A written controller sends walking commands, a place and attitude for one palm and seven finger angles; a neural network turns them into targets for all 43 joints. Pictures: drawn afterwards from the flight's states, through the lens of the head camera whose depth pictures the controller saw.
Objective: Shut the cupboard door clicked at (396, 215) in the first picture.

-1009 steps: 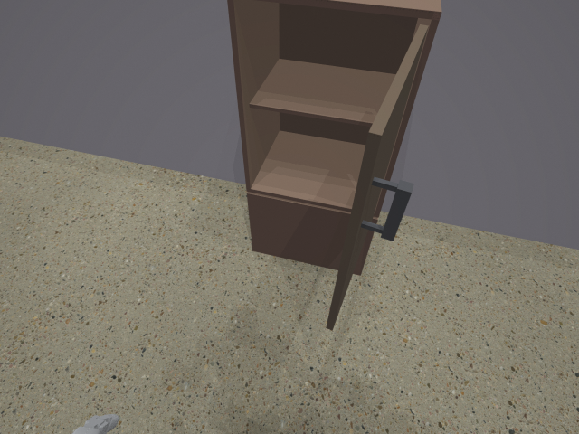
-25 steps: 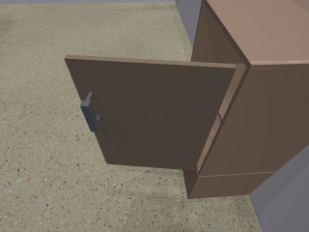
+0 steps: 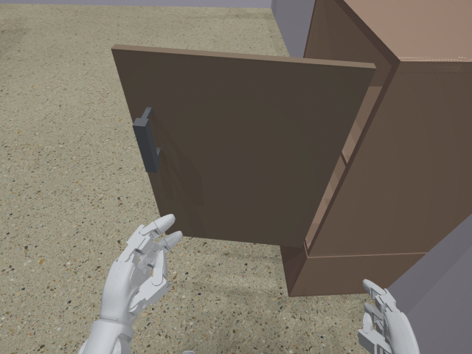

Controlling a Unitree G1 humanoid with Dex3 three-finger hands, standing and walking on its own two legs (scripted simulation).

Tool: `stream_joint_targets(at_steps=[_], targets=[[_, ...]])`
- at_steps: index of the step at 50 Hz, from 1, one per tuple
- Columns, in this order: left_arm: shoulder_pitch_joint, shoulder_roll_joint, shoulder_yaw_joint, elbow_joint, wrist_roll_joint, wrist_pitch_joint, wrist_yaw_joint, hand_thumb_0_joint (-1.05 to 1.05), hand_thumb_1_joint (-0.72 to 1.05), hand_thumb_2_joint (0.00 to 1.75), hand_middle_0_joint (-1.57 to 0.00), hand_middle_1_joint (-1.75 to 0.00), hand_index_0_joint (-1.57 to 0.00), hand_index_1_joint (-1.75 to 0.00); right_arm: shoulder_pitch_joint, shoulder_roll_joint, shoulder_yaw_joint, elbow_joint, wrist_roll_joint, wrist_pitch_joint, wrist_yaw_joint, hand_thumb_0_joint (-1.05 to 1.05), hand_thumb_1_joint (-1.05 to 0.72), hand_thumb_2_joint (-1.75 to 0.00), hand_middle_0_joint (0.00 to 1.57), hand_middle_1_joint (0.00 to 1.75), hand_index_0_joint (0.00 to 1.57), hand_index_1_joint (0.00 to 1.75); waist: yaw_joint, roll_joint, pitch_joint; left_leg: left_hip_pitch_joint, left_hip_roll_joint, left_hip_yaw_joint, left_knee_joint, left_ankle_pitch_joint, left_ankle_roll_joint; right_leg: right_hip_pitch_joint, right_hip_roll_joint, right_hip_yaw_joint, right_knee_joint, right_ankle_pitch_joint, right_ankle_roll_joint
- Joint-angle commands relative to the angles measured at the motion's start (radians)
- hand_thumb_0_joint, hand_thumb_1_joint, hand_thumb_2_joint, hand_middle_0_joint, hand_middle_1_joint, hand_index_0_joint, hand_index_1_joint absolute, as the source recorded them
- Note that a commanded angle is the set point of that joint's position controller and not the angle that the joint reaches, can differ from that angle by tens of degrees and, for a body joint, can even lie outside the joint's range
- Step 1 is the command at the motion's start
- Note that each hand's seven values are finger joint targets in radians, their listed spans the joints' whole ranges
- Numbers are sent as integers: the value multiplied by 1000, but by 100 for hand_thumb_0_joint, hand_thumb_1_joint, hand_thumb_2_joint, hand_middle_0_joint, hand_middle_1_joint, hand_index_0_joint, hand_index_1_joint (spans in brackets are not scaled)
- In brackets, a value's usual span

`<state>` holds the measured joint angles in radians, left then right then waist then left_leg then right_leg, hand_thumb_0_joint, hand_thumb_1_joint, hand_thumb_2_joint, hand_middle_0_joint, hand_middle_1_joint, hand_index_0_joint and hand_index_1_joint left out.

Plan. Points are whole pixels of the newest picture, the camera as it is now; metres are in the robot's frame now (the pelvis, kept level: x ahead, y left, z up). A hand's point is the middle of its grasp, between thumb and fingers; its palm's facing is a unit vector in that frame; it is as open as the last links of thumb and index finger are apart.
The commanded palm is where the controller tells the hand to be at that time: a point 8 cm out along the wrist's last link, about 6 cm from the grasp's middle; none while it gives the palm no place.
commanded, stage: raise the hand and make a fist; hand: left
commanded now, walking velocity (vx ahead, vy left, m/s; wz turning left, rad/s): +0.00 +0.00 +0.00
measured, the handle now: (150, 140) +0.49 +0.19 +0.09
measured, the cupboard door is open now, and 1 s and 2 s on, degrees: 82 82 82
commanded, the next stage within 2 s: bring the fist close to the handle in 1.58 s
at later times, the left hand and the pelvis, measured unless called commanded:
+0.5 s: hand (129, 311) +0.19 +0.17 +0.02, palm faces -0.05 -1.00 +0.02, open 4.2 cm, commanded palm +0.17 +0.23 +0.04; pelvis -0.02 +0.02 -0.02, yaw -1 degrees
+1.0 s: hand (81, 276) +0.21 +0.22 +0.10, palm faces +0.02 -1.00 -0.04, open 3.1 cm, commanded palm +0.18 +0.27 +0.08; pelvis +0.00 +0.03 +0.00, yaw +2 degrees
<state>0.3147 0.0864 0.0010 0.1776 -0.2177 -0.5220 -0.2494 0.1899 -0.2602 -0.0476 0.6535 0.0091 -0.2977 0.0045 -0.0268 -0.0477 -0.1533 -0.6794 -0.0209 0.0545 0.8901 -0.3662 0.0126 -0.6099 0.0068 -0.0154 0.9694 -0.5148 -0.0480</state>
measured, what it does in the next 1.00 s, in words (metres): stands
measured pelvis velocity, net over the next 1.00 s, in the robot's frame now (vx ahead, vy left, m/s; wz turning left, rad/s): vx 0.00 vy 0.03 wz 0.03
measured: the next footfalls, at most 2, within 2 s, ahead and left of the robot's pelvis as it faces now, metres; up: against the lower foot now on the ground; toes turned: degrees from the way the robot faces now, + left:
none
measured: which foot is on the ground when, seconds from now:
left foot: down 0.00-1.00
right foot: down 0.00-1.00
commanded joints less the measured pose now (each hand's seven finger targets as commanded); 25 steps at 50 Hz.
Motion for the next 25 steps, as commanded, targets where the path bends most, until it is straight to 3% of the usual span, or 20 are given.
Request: stream_joint_targets(at_steps=[1,2,3,5,6,7,8,9,11,12,14,15,16,17,18,19,21,23,25], targets=[[206,310,230,-176,23,-16,-36,0,90,90,-51,-64,-51,-64,-96,-93,-38,-259,5,42,5,0,-90,-90,20,30,20,30,143,154,-65,-38,-36,-8,34,90,-7,-5,-49,101,-88,228,14],[136,263,173,-277,24,-4,-6,0,90,90,-53,-66,-53,-66,-113,-90,-28,-308,5,51,6,0,-90,-90,20,30,20,30,121,209,-60,-17,-26,-14,35,60,5,-67,-31,79,-82,137,2],[81,253,169,-356,22,-10,35,0,90,90,-55,-68,-55,-68,-95,-82,-26,-317,4,55,5,0,-90,-90,20,30,20,30,96,230,-82,7,-9,-33,41,29,12,-122,-17,52,-69,89,0],[-55,233,139,-577,7,-81,96,0,90,90,-58,-72,-58,-72,-73,-77,-17,-323,-5,44,-1,0,-90,-90,20,30,20,30,45,275,-144,59,10,-75,75,10,24,-195,4,30,-49,76,1],[-165,220,101,-703,-5,-123,111,0,90,90,-60,-74,-60,-74,-66,-75,-11,-320,-9,35,-11,0,-90,-90,20,30,20,30,7,234,-181,62,18,-96,100,-7,30,-220,16,29,-32,63,6],[-158,207,74,-731,-9,-156,112,0,90,90,-62,-76,-62,-76,-55,-81,-11,-305,-8,20,-19,0,-90,-90,20,30,20,30,-6,225,-195,79,24,-114,113,-8,30,-246,24,32,-31,54,2],[-131,152,1,-716,-19,-174,94,0,90,90,-64,-78,-64,-78,-48,-85,0,-293,-6,4,-25,0,-90,-90,20,30,20,30,-28,201,-176,75,28,-126,123,-12,32,-270,29,27,-29,50,3],[-133,136,-37,-701,-26,-184,71,0,90,90,-66,-80,-66,-80,-39,-96,3,-280,-1,-9,-31,0,-90,-90,20,30,20,30,-46,185,-154,57,33,-138,133,-32,33,-288,33,24,-26,35,5],[-137,88,-125,-634,-34,-148,14,0,90,90,-69,-84,-69,-84,-33,-107,14,-273,7,-26,-48,0,-90,-90,20,30,20,30,-83,135,-122,27,34,-149,149,-65,43,-299,33,21,-41,11,15],[-99,117,-117,-552,-25,-98,-5,0,90,90,-71,-86,-71,-86,-10,-116,13,-266,14,-26,-58,0,-90,-90,20,30,20,30,-87,85,-78,-19,37,-149,144,-108,39,-297,30,30,-68,-31,21],[6,164,-87,-382,-3,52,-42,0,90,90,-75,-90,-75,-90,12,-122,14,-279,30,-6,-69,0,-90,-90,20,30,20,30,-64,-28,-22,-115,34,-137,121,-189,38,-269,13,71,-147,-172,35],[68,187,-57,-309,10,138,-54,0,90,90,-77,-92,-77,-92,11,-117,14,-293,43,14,-72,0,-90,-90,20,30,20,30,-27,-63,-12,-130,33,-125,92,-201,36,-231,5,83,-179,-218,37],[116,241,9,-254,21,223,-55,0,90,90,-79,-94,-79,-94,-5,-118,13,-309,53,38,-73,0,-90,-90,20,30,20,30,17,-58,-24,-130,25,-115,64,-189,37,-183,3,90,-196,-228,36],[98,261,41,-331,12,281,-53,0,90,90,-81,-96,-81,-96,-20,-118,20,-347,58,62,-71,0,-90,-90,20,30,20,30,44,-36,-87,-90,14,-106,34,-163,35,-117,-10,86,-194,-214,36],[105,295,94,-387,1,334,-35,0,90,90,-82,-98,-82,-98,-47,-106,21,-376,61,81,-73,0,-90,-90,20,30,20,30,79,-19,-122,-55,7,-98,10,-133,32,-52,-16,88,-201,-196,34],[99,313,151,-455,-16,360,1,0,90,90,-84,-100,-84,-100,-59,-90,24,-387,56,94,-77,0,-90,-90,20,30,20,30,97,1,-148,-22,5,-92,-4,-101,28,-16,-16,79,-199,-165,32],[106,308,247,-558,-58,345,105,0,90,90,-88,-104,-88,-104,-68,-61,29,-374,43,103,-85,0,-90,-90,20,30,20,30,120,38,-177,33,16,-100,-18,-26,22,17,9,25,-166,-37,22],[79,258,243,-647,-82,255,180,0,90,90,-92,-108,-92,-108,-34,-47,36,-364,34,88,-81,0,-90,-90,20,30,20,30,104,72,-156,74,27,-111,-38,30,16,-1,26,-22,-131,87,11],[53,240,195,-656,-58,139,196,0,90,90,-95,-112,-95,-112,-9,-57,36,-325,21,61,-69,0,-90,-90,20,30,20,30,66,100,-107,72,36,-121,-20,49,13,-89,33,-36,-95,117,9]])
